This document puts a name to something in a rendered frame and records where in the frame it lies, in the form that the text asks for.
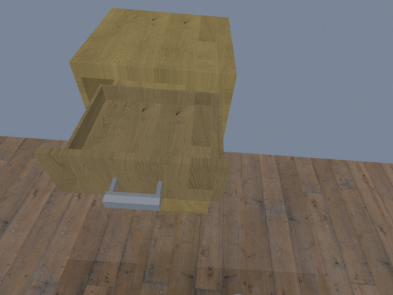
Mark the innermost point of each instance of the cabinet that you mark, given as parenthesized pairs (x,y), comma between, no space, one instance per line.
(162,50)

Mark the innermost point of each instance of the drawer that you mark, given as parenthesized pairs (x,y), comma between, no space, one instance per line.
(141,136)

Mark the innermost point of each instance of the handle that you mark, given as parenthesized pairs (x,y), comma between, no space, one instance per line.
(136,201)

